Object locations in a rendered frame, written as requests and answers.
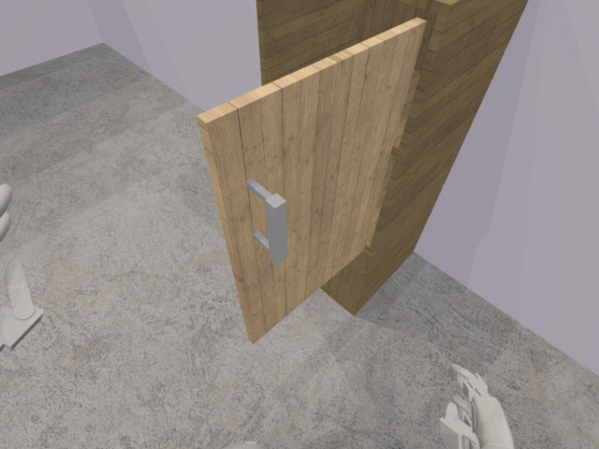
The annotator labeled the left robot hand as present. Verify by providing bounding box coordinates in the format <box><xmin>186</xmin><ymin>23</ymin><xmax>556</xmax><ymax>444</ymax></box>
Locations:
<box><xmin>0</xmin><ymin>184</ymin><xmax>43</xmax><ymax>353</ymax></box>

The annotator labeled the handle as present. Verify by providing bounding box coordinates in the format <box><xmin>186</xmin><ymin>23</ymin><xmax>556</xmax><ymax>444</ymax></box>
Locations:
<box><xmin>246</xmin><ymin>178</ymin><xmax>287</xmax><ymax>266</ymax></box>

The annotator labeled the right robot hand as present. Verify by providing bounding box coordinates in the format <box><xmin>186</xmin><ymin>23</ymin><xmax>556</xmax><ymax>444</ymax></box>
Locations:
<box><xmin>440</xmin><ymin>364</ymin><xmax>515</xmax><ymax>449</ymax></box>

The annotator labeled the cupboard door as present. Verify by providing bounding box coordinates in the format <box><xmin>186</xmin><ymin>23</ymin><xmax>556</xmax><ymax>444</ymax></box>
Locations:
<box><xmin>197</xmin><ymin>18</ymin><xmax>427</xmax><ymax>344</ymax></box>

